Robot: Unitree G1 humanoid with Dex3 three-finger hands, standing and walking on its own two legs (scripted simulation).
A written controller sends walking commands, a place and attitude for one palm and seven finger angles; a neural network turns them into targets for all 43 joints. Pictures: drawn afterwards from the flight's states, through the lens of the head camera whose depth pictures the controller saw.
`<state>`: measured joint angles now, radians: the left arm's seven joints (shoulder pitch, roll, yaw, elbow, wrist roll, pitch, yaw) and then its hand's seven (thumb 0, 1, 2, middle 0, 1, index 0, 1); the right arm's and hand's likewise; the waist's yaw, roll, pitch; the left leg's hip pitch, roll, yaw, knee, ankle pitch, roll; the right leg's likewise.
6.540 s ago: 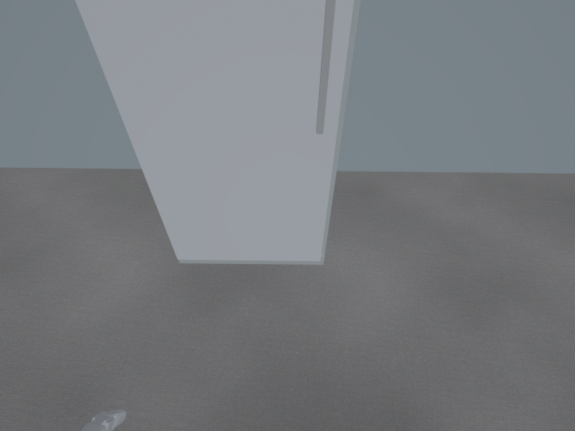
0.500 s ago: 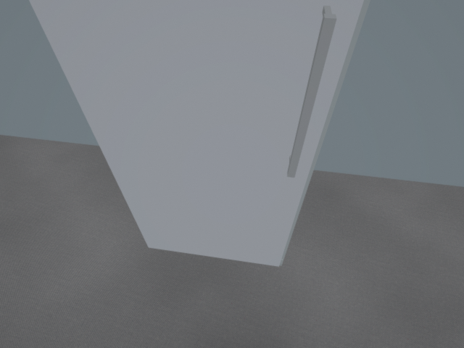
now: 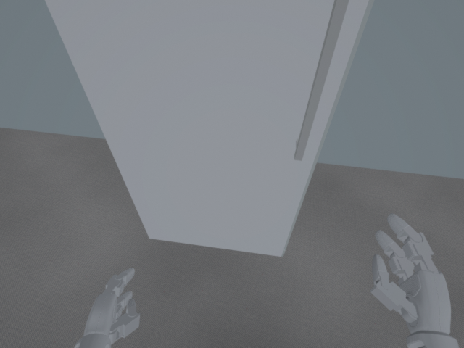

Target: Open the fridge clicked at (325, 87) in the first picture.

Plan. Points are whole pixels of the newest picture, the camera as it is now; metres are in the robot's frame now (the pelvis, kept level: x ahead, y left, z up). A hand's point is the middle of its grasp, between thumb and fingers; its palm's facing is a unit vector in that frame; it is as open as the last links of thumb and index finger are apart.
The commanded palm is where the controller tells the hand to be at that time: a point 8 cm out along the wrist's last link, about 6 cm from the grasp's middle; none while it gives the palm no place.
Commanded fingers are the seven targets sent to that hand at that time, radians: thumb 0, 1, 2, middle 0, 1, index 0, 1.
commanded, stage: raise the hand to about handle height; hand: right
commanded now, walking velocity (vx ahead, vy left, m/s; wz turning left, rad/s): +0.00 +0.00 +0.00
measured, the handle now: (315, 87) +0.56 -0.12 +0.18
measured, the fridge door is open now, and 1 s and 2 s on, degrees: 0 0 0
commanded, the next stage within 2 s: move the hooked fingers beside the handle in 1.80 s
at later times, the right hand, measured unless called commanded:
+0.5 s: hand (417, 279) +0.23 -0.24 +0.07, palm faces +0.06 +1.00 -0.02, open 10.9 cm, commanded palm +0.19 -0.30 +0.09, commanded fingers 0.00 0.06 -0.49 0.27 0.92 0.27 0.92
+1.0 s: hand out of the picture +0.24 -0.30 +0.16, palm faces +0.13 +0.99 -0.02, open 13.6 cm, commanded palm +0.21 -0.33 +0.17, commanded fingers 0.00 0.50 -0.30 0.30 1.20 0.30 1.20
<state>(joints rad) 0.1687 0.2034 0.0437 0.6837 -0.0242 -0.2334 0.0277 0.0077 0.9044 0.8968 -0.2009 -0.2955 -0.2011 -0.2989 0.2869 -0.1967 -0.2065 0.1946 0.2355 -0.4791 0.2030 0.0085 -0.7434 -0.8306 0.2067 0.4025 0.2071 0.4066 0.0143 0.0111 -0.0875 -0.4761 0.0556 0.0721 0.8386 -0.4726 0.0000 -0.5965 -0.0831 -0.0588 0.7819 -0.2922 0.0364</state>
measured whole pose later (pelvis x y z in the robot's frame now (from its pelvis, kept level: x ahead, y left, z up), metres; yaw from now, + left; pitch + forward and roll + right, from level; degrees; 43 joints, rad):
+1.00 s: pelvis +0.00 -0.02 +0.02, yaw -2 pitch +0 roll +2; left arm 0.22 0.24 -0.07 0.58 -0.07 -0.25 0.11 0.01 0.90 0.90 -0.20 -0.30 -0.20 -0.30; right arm 0.06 -0.39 -0.41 0.07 0.38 0.00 0.38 0.00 0.41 -0.34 0.29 1.14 0.29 1.14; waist -0.06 -0.04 -0.04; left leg -0.23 0.04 0.10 0.59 -0.36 -0.03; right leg -0.40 -0.07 -0.03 0.64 -0.24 0.01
